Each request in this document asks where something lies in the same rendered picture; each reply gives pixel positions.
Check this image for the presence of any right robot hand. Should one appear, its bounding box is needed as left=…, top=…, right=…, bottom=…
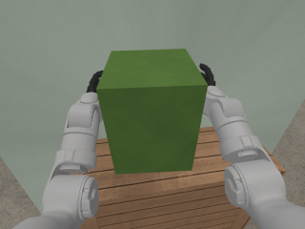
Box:
left=199, top=63, right=215, bottom=86

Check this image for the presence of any left robot forearm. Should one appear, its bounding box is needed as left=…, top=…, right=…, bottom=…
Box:
left=41, top=92, right=103, bottom=212

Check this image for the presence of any robot right upper arm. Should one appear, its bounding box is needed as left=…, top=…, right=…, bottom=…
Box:
left=224, top=159, right=305, bottom=229

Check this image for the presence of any robot left upper arm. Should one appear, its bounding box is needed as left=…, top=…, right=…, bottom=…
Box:
left=12, top=175, right=99, bottom=229

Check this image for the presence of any carton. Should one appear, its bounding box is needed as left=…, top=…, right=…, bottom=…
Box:
left=96, top=49, right=208, bottom=175

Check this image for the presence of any left robot hand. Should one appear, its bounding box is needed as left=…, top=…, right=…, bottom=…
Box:
left=86, top=71, right=104, bottom=93

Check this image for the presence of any right robot forearm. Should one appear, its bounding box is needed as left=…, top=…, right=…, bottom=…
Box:
left=203, top=86, right=287, bottom=196

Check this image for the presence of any pedestal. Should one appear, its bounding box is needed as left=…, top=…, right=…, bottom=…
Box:
left=71, top=126, right=287, bottom=229

